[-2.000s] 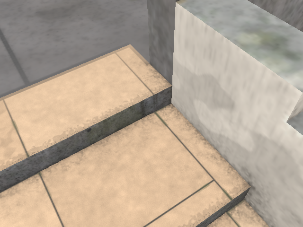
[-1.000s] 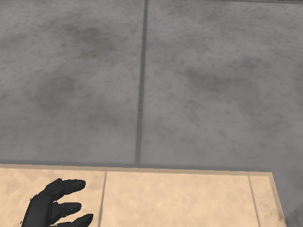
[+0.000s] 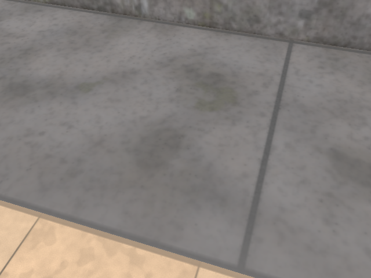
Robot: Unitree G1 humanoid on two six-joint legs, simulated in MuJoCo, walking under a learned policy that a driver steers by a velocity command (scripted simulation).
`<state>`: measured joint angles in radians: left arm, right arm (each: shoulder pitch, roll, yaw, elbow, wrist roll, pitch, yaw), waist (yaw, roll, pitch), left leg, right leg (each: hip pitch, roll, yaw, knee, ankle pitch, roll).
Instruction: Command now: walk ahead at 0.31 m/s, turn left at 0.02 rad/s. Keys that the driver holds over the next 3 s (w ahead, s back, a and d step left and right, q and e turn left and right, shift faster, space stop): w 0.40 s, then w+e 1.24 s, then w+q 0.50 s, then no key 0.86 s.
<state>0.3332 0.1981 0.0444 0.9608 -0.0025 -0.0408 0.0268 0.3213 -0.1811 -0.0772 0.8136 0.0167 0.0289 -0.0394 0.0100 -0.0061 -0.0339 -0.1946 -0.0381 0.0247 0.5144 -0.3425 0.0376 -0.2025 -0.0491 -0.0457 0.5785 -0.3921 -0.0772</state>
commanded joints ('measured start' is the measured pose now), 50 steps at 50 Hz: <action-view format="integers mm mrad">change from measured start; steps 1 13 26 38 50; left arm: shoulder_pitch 162 134 -61 -247 48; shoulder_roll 140 37 -15 58 241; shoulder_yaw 37 -44 -23 -4 105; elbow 23 51 -182 -285 -282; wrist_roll -1 1 -28 -24 -21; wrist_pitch -28 31 -37 22 25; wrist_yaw -5 20 -52 -65 -78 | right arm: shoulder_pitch -184 -379 -64 22 0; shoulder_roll -51 79 25 -166 -290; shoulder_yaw -10 131 72 33 -25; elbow -105 -350 8 107 38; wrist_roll -1 6 -36 -39 12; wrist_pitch -44 -94 -125 -162 -93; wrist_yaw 8 93 98 -4 6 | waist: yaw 97 -25 13 -32 160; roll -75 -30 9 50 98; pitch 89 266 35 73 -101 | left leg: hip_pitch -237 -1039 -225 70 97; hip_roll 61 186 338 287 271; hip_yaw -80 34 -338 138 237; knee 24 1261 -112 -389 412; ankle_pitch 90 -42 -29 360 1025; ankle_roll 51 -14 81 61 21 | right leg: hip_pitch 166 -117 -547 -601 169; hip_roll -85 -157 -4 -36 107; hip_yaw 139 40 225 70 -22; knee -208 -554 1226 378 -80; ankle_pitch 155 132 248 505 256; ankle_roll -66 -63 -70 20 -150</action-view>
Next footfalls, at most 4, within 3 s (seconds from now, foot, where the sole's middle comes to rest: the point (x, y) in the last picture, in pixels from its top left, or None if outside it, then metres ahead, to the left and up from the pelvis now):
0.40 left None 0.34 0.15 -0.64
1.00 right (229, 240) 0.62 -0.10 -0.64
1.46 left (205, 159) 0.98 -0.03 -0.64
1.94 right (290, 157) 0.99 -0.38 -0.64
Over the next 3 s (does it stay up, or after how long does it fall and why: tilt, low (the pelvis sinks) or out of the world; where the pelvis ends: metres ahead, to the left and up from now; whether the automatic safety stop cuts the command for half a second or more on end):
stays up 1.21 -0.34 0.13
